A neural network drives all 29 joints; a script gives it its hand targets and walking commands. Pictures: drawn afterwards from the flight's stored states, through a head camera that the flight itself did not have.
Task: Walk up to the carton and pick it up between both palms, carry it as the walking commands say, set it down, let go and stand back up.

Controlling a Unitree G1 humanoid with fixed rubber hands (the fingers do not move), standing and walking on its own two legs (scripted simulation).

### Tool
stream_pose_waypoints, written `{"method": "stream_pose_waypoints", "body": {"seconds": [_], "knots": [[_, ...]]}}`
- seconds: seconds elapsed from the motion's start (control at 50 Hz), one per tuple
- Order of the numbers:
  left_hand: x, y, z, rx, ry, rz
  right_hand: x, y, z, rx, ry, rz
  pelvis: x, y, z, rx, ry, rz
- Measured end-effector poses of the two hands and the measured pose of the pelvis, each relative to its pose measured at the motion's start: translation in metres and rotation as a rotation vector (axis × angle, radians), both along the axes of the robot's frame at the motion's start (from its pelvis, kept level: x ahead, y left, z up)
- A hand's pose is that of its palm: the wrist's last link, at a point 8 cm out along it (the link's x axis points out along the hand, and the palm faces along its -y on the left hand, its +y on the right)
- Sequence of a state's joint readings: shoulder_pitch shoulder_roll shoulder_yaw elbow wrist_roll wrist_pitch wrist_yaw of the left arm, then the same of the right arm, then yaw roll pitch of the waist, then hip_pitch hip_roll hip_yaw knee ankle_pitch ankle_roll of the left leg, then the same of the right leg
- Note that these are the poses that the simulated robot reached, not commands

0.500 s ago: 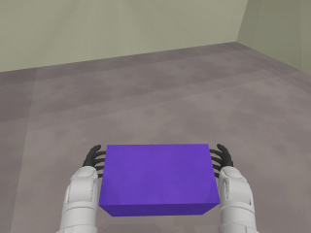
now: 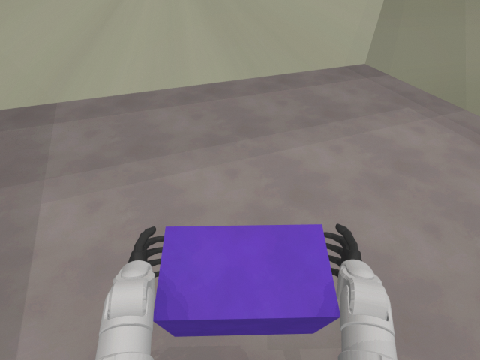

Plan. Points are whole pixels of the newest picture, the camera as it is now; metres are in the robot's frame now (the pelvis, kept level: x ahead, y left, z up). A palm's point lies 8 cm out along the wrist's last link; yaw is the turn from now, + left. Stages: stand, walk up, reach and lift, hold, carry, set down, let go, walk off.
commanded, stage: hold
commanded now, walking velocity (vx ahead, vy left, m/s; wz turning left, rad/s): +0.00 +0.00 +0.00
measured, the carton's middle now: (244, 283) +0.29 -0.01 -0.03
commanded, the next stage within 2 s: carry in 0.44 s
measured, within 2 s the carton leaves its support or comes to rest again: neither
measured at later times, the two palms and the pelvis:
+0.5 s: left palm (139, 269) +0.28 +0.18 +0.04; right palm (346, 267) +0.28 -0.19 +0.04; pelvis -0.01 +0.00 -0.01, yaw -1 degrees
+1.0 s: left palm (168, 197) +0.41 +0.14 +0.08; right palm (347, 206) +0.40 -0.22 +0.07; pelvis +0.17 -0.02 -0.03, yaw +1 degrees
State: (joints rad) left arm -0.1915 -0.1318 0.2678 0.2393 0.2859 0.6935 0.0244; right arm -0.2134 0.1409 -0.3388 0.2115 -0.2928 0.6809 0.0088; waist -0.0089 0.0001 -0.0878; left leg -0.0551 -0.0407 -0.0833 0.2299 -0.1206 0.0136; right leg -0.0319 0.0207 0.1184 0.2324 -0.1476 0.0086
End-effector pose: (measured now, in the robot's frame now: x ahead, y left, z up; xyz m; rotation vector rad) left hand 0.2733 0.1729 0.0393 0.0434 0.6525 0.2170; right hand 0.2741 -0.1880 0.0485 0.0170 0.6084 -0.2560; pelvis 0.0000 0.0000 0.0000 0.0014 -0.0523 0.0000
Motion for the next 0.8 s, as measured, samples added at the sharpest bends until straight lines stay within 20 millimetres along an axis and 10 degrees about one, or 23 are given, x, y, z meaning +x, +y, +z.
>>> {"method": "stream_pose_waypoints", "body": {"seconds": [0.52,0.8], "knots": [[0.005,0.002,-0.003,0.019,-0.001,-0.005,0.004,0.003,-0.004,-0.001,0.003,-0.004,-0.006,-0.004,-0.008,0.002,0.020,-0.020],[0.058,0.000,0.023,-0.060,-0.073,0.086,0.072,0.002,0.026,0.066,-0.065,-0.009,0.067,-0.008,-0.017,0.016,0.163,0.012]]}}
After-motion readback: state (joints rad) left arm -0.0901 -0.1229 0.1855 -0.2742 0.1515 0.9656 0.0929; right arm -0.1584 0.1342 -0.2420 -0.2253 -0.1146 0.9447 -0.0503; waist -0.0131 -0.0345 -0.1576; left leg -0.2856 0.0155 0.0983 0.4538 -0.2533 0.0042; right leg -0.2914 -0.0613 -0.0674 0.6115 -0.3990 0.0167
